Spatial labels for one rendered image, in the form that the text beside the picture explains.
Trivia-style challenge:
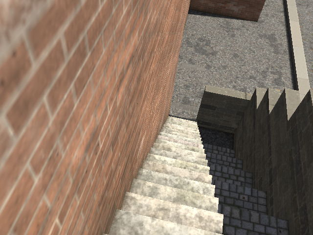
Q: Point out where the stairs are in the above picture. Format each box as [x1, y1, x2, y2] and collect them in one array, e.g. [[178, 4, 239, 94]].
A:
[[102, 115, 224, 235]]

